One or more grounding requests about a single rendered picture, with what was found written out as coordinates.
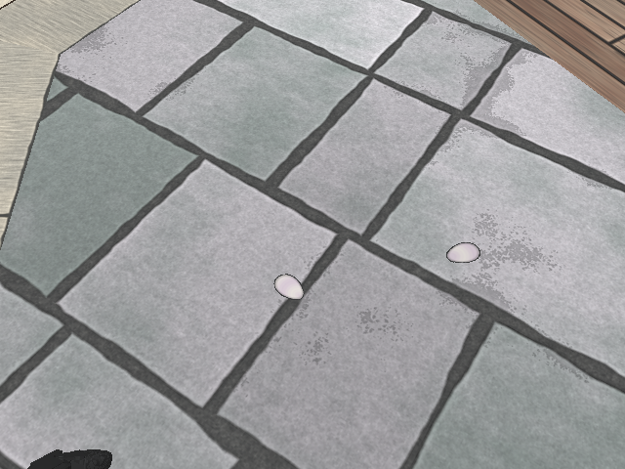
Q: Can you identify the left robot hand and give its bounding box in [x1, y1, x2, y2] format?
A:
[27, 449, 112, 469]

